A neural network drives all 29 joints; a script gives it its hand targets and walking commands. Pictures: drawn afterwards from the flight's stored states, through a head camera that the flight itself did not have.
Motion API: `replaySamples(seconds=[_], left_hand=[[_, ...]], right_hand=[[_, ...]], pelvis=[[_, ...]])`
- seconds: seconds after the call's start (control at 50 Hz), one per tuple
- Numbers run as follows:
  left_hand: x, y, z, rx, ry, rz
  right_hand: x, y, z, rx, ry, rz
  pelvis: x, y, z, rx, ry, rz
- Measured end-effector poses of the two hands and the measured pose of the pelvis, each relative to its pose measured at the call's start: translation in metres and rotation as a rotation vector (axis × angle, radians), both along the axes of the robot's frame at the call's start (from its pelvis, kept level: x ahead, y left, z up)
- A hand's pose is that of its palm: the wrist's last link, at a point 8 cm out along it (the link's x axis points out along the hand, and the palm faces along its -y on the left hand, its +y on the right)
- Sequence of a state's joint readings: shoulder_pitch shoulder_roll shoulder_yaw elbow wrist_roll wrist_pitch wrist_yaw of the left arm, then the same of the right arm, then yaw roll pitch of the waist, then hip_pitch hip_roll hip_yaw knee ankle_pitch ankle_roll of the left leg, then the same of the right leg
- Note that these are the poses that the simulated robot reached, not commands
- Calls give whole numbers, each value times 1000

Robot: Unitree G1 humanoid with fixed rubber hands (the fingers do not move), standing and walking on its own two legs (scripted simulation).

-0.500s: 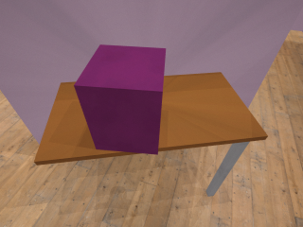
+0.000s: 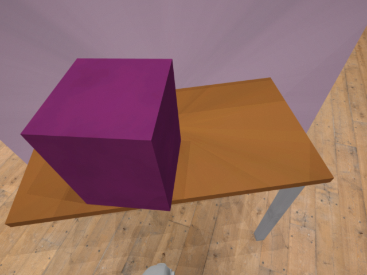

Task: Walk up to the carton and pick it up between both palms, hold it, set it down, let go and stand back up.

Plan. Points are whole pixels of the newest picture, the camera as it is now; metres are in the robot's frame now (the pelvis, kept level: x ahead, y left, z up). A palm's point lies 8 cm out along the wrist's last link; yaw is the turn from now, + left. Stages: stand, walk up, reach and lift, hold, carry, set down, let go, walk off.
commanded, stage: walk up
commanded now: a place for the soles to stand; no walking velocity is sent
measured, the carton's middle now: (125, 138) +0.42 +0.18 +0.06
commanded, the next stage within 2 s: none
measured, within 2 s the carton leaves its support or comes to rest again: neither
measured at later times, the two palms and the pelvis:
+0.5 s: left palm out of the picture +0.14 +0.27 -0.09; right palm out of the picture +0.09 -0.25 -0.11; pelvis +0.01 +0.02 -0.01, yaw -1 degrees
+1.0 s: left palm out of the picture +0.07 +0.31 -0.10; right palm out of the picture +0.10 -0.22 -0.08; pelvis -0.02 +0.04 +0.00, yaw +2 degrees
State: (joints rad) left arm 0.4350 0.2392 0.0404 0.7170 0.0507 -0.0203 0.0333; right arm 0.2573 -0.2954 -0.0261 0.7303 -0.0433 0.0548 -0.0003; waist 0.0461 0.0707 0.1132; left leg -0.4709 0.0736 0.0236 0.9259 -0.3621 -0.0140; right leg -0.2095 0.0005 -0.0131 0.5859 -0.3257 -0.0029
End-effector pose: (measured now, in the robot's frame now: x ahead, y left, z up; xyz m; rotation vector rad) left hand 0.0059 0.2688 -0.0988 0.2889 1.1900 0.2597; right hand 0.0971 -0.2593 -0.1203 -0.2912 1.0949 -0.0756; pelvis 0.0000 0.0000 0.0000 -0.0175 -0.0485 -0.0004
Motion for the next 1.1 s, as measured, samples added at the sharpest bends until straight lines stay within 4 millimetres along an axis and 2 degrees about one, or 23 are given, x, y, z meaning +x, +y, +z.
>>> replaySamples(seconds=[0.1,0.18,0.3,0.38,0.46,0.5,0.6,0.68,0.74,0.9,1.1], left_hand=[[47,24,-13,-8,-62,-34],[88,34,-17,-23,-113,-75],[140,25,-6,-51,-215,-145],[154,12,-3,-64,-272,-181],[144,1,0,-65,-279,-189],[137,3,5,-59,-279,-179],[125,20,15,-29,-289,-160],[117,38,11,-36,-282,-146],[105,42,8,-60,-267,-130],[77,41,0,-97,-233,-103],[54,41,3,-65,-195,-55]], right_hand=[[33,19,2,-16,-45,3],[44,27,16,-30,-107,-27],[33,20,32,-68,-128,-79],[16,11,24,-65,-105,-96],[3,6,12,-30,-86,-106],[-3,7,11,-22,-76,-102],[-12,15,12,-19,-60,-81],[-19,29,15,-20,-72,-64],[-22,37,23,-19,-96,-65],[-10,44,41,-23,-156,-26],[6,42,36,-2,-162,35]], pelvis=[[15,16,-11,4,9,2],[20,26,-10,18,0,-11],[18,29,-3,-1,11,-16],[12,26,-8,11,11,-25],[6,21,-11,-5,1,-25],[5,21,-9,6,4,-25],[-1,29,-4,9,18,-12],[-10,38,-5,32,12,-8],[-12,43,-2,24,10,-12],[-17,45,4,7,13,14],[-15,38,3,7,27,59]])
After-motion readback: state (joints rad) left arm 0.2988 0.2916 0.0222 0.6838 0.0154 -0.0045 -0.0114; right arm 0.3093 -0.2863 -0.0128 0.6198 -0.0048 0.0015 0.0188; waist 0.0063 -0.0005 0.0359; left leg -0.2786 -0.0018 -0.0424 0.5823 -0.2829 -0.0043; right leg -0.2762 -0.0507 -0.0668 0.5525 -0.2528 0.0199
